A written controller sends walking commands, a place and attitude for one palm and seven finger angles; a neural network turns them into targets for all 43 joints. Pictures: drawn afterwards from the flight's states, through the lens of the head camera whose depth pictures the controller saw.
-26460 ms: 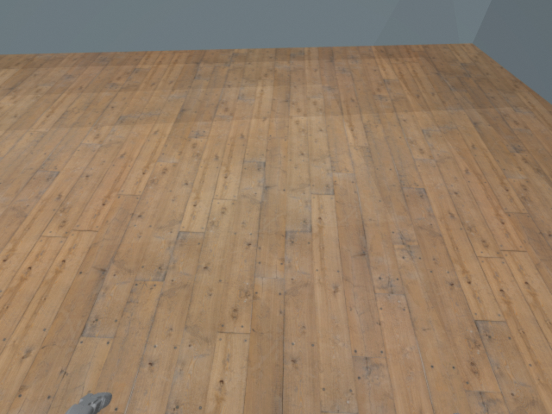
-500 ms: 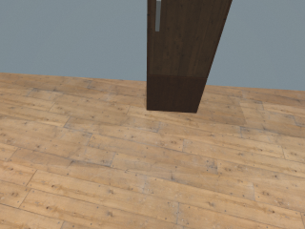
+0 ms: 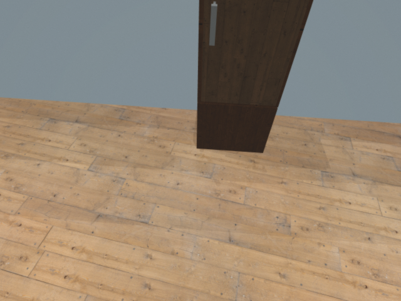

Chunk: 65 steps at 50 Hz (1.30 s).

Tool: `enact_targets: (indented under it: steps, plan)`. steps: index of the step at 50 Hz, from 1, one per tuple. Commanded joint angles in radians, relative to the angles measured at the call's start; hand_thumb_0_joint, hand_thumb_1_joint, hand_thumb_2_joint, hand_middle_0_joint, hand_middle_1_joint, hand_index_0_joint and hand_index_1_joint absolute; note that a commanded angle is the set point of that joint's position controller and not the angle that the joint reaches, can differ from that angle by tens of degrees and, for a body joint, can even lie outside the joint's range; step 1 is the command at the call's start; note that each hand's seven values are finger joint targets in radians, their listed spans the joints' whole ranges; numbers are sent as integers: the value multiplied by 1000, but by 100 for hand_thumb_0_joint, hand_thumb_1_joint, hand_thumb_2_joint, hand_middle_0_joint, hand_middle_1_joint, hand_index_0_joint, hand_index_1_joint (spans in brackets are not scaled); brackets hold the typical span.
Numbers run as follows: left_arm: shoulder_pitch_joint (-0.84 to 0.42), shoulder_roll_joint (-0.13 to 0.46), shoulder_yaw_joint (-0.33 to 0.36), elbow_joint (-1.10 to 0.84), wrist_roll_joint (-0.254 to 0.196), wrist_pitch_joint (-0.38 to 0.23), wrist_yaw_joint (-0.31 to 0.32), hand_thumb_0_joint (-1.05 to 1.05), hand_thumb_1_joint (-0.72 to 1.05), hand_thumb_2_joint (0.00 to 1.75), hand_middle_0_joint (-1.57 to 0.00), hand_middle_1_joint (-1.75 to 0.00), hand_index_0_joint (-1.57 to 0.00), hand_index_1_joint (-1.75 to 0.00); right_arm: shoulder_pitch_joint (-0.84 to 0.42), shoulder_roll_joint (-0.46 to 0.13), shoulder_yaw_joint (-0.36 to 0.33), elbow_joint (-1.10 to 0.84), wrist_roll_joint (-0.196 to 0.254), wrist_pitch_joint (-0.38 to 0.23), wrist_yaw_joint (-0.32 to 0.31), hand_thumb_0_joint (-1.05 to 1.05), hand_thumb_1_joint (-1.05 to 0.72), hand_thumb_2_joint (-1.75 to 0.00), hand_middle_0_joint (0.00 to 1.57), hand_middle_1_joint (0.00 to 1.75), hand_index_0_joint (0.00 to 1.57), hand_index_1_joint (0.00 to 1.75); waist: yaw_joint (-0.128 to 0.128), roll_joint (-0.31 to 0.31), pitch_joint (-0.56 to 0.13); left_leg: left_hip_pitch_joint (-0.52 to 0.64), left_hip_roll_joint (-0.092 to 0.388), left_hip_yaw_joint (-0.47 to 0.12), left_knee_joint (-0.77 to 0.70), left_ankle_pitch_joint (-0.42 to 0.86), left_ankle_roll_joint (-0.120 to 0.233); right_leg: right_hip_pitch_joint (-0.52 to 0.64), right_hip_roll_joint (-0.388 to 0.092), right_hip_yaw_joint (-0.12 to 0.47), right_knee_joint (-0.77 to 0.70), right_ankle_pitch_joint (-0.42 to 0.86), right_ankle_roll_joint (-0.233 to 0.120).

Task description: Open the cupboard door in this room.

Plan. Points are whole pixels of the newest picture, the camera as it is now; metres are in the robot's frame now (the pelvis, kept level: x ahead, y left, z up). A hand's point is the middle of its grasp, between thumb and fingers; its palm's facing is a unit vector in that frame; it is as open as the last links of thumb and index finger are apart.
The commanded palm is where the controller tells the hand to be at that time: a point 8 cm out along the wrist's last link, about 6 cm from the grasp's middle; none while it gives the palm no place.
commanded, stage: look at it before walking up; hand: left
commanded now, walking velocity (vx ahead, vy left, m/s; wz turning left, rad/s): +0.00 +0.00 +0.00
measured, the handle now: (213, 23) +1.13 +0.01 +0.07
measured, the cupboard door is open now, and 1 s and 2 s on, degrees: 0 0 0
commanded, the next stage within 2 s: walk to a spot facing it in 0.48 s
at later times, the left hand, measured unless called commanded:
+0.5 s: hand out of the picture -0.05 +0.16 -0.18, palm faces +0.04 -0.99 -0.16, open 7.3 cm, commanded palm none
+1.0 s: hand out of the picture +0.07 +0.15 -0.18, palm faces -0.09 -0.96 -0.27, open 7.3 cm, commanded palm none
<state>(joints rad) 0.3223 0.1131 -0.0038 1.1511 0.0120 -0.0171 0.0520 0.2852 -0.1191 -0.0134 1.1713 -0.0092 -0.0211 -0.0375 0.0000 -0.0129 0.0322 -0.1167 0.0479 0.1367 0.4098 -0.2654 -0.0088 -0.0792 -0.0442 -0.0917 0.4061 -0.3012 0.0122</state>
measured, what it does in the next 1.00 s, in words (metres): steps on the spot: right foot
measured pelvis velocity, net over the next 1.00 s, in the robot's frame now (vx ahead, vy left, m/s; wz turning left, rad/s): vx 0.02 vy -0.04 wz -0.17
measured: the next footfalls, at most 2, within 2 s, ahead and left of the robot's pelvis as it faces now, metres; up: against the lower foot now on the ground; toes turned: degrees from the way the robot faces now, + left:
right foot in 0.98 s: +0.06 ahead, -0.14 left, +0.00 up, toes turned -17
left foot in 1.48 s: +0.40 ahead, -0.02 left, +0.00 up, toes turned -15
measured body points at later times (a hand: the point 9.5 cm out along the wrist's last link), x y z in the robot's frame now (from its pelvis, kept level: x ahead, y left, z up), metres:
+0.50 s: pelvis -0.02 +0.00 +0.00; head +0.00 +0.00 +0.45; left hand -0.05 +0.21 -0.16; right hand -0.03 -0.21 -0.16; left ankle -0.03 +0.12 -0.74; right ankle -0.05 -0.12 -0.74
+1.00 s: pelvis +0.02 -0.04 -0.03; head +0.04 -0.09 +0.42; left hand +0.07 +0.20 -0.16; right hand -0.04 -0.27 -0.20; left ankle -0.03 +0.11 -0.73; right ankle +0.02 -0.13 -0.75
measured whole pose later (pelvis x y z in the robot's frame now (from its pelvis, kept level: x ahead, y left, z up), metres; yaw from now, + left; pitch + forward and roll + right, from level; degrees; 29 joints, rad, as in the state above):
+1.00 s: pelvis +0.02 -0.04 -0.03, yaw -10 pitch +0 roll +1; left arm 0.30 0.16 0.08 1.01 0.03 -0.01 -0.02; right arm 0.32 -0.20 -0.08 1.10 -0.03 0.01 0.00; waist 0.01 0.07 0.05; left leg -0.20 0.17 0.23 0.74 -0.49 -0.04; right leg -0.34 -0.04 -0.13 0.69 -0.36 -0.04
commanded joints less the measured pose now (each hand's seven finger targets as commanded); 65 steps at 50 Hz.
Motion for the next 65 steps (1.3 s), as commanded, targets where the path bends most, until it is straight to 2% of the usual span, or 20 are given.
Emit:
enact_targets:
  steps: [1, 29, 32, 35, 37, 39, 41, 44, 45, 46, 47, 48, 49, 50, 52, 53, 55, 57, 60, 65]
  plan:
    - [98, 82, 8, -12, -4, -11, 2, 0, 90, 90, -20, -30, -20, -30, 76, -76, -7, -15, 5, -5, -5, 0, -90, -90, 20, 30, 20, 30, 2, 7, 54, 13, 89, -91, -55, 304, 25, -64, -95, 68, -68, 335, -18]
    - [83, 101, 13, -23, -1, -13, -3, 0, 90, 90, -20, -30, -20, -30, 66, -97, -15, -29, 6, -9, 1, 0, -90, -90, 20, 30, 20, 30, 3, 10, 71, -19, 85, -109, -89, 177, 31, -94, -90, 80, -99, 198, -20]
    - [75, 93, 22, -21, -1, -1, -10, 0, 90, 90, -20, -30, -20, -30, 89, -95, -24, -23, -1, -2, -1, 0, -90, -90, 20, 30, 20, 30, -5, 15, 60, 4, 93, -80, -48, 62, 23, -134, -72, 93, -70, 103, -28]
    - [41, 102, 42, -54, 9, 17, -31, 0, 90, 90, -20, -30, -20, -30, 80, -138, -51, -48, -6, 11, 0, 0, -90, -90, 20, 30, 20, 30, -16, 81, 118, -28, 156, -132, -102, -253, 49, -272, -25, 74, 26, -108, -37]
    - [9, 82, 52, -93, 17, 26, -46, 0, 90, 90, -20, -30, -20, -30, 90, -193, -75, -71, -9, 15, 0, 0, -90, -90, 20, 30, 20, 30, -28, 197, 144, -58, 272, -251, -207, -462, 107, -365, 30, -8, 258, -146, -27]
    - [-50, 76, 62, -140, 20, 33, -56, 0, 90, 90, -20, -30, -20, -30, 110, -209, -85, -83, -14, 0, 2, 0, -90, -90, 20, 30, 20, 30, -46, 215, 149, -33, 371, -321, -277, -435, 180, -483, -21, 19, 515, -208, -27]
    - [-80, 70, 72, -172, 19, 23, -67, 0, 90, 90, -20, -30, -20, -30, 90, -205, -87, -96, -20, -11, 6, 0, -90, -90, 20, 30, 20, 30, -36, 150, 140, -27, 388, -265, -259, -346, 181, -507, -64, 41, 526, -192, -26]
    - [-40, 59, 77, -182, 13, 15, -78, 0, 90, 90, -20, -30, -20, -30, 6, -220, -93, -133, -25, -17, 10, 0, -90, -90, 20, 30, 20, 30, 4, 112, 73, -66, 356, -118, -186, -223, 137, -355, -67, 6, 391, -148, -18]
    - [-2, 61, 81, -173, 12, 13, -79, 0, 90, 90, -20, -30, -20, -30, -16, -221, -94, -142, -25, -16, 12, 0, -90, -90, 20, 30, 20, 30, 24, 89, 52, -104, 341, -74, -134, -209, 119, -264, -51, -13, 324, -118, -18]
    - [67, 68, 86, -152, 12, 11, -79, 0, 90, 90, -20, -30, -20, -30, -44, -227, -94, -149, -24, -13, 15, 0, -90, -90, 20, 30, 20, 30, 62, 48, 33, -155, 313, -21, -42, -228, 92, -157, -21, -47, 248, -54, -15]
    - [167, 95, 92, -119, 12, 7, -73, 0, 90, 90, -20, -30, -20, -30, -68, -217, -91, -164, -22, -10, 21, 0, -90, -90, 20, 30, 20, 30, 112, -41, 4, -244, 262, 29, 120, -258, 57, -14, 14, -63, 154, -4, -23]
    - [278, 186, 107, -91, 19, -6, -63, 0, 90, 90, -20, -30, -20, -30, -91, -168, -79, -195, -8, -8, 30, 0, -90, -90, 20, 30, 20, 30, 167, -292, -1, -397, 145, 129, 431, -292, 8, 90, -104, 160, -36, -159, -58]
    - [307, 276, 117, -77, 11, -16, -48, 0, 90, 90, -20, -30, -20, -30, -163, -116, -64, -265, -9, -7, 39, 0, -90, -90, 20, 30, 20, 30, 173, -481, 59, -630, 28, 75, 712, -399, -30, 79, -311, 604, -220, -220, -149]
    - [283, 276, 117, -101, -1, -17, -32, 0, 90, 90, -20, -30, -20, -30, -211, -147, -69, -288, -11, -4, 43, 0, -90, -90, 20, 30, 20, 30, 155, -316, 96, -663, 51, -50, 802, -323, -24, 27, -361, 711, -282, -250, -207]
    - [162, 232, 113, -131, 1, -32, -31, 0, 90, 90, -20, -30, -20, -30, -223, -151, -76, -269, -14, -11, 49, 0, -90, -90, 20, 30, 20, 30, 99, -149, 125, -673, 101, -104, 861, -125, -19, -28, -322, 648, -250, -262, -203]
    - [116, 215, 101, -146, 3, -38, -33, 0, 90, 90, -20, -30, -20, -30, -205, -159, -76, -260, -19, -13, 51, 0, -90, -90, 20, 30, 20, 30, 69, -79, 123, -636, 118, -125, 830, -71, -25, -70, -298, 570, -224, -206, -195]
    - [105, 199, 91, -150, 5, -53, -40, 0, 90, 90, -20, -30, -20, -30, -159, -142, -75, -231, -23, -8, 56, 0, -90, -90, 20, 30, 20, 30, 40, -17, 56, -581, 103, -111, 789, 27, -42, -36, -223, 419, -193, 42, -156]
    - [142, 198, 87, -135, 5, -65, -39, 0, 90, 90, -20, -30, -20, -30, -137, -136, -71, -225, -21, -6, 57, 0, -90, -90, 20, 30, 20, 30, 35, -26, 15, -586, 90, -103, 776, 65, -51, 30, -189, 344, -162, 263, -125]
    - [175, 189, 78, -120, 6, -75, -37, 0, 90, 90, -20, -30, -20, -30, -187, -134, -64, -251, -17, 0, 56, 0, -90, -90, 20, 30, 20, 30, 37, -65, 27, -634, 80, -106, 747, 93, -64, 66, -168, 280, -141, 495, -117]
    - [207, 173, 65, -102, 10, -75, -25, 0, 90, 90, -20, -30, -20, -30, -329, -126, -45, -311, -11, -7, 61, 0, -90, -90, 20, 30, 20, 30, 61, -90, 68, -661, 62, -71, 589, 110, -60, 120, -156, 259, -135, 662, -149]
